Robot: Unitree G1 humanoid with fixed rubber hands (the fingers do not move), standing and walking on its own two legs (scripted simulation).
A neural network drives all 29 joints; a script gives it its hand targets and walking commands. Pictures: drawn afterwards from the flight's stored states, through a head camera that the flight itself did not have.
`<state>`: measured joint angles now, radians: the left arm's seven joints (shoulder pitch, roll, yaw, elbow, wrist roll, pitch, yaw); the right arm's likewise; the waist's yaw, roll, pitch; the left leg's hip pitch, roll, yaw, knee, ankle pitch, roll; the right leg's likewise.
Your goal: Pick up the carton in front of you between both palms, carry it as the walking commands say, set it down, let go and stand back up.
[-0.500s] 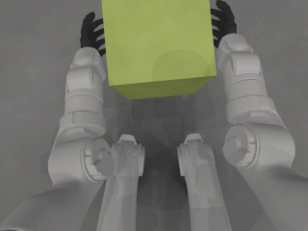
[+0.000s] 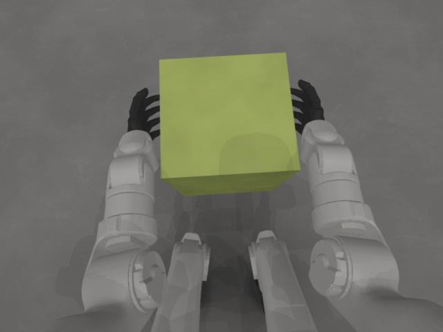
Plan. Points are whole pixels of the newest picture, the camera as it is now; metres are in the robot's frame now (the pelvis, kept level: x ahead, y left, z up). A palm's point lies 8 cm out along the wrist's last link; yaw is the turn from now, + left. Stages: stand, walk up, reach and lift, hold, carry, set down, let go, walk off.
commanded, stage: reach and lift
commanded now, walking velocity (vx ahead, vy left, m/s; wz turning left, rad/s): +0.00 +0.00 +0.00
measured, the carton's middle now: (225, 137) +0.47 +0.00 -0.12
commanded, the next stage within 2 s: hold in 1.90 s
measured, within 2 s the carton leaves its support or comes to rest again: neither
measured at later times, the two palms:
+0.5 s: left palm (97, 124) +0.40 +0.15 +0.11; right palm (358, 113) +0.41 -0.15 +0.11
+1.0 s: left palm (9, 100) +0.36 +0.15 +0.23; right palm out of the picture +0.36 -0.15 +0.23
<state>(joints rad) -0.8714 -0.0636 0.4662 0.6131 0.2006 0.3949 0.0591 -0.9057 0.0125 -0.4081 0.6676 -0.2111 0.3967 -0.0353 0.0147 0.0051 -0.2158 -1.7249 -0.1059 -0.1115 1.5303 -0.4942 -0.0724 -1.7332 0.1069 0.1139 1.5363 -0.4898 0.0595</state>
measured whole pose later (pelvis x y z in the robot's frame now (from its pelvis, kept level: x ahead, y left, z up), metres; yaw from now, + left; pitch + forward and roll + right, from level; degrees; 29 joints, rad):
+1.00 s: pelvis +0.07 +0.00 +0.21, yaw +0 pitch -1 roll +0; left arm -0.28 -0.15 0.27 0.41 0.27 0.59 0.01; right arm -0.27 0.15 -0.27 0.40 -0.27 0.60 -0.01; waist 0.00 0.00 -0.08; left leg -0.21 -0.04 -0.15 0.46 -0.23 -0.02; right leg -0.21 0.04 0.15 0.46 -0.23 0.02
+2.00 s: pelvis +0.08 +0.00 +0.22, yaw +0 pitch -5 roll +0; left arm -0.24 -0.15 0.21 0.24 0.26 0.72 0.01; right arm -0.24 0.15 -0.20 0.24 -0.26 0.72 -0.01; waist 0.00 0.00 -0.02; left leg -0.07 -0.03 -0.14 0.36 -0.20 -0.02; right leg -0.07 0.03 0.14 0.36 -0.20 0.02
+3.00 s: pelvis +0.14 +0.01 +0.19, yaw -1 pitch +4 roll +0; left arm -0.21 -0.10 0.14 -0.08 0.13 1.02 0.06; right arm -0.23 0.14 -0.12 -0.05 -0.16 1.01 -0.07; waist 0.01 -0.01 -0.19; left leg -0.27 0.02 0.01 0.62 -0.42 -0.01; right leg -0.31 -0.04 -0.02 0.64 -0.42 0.02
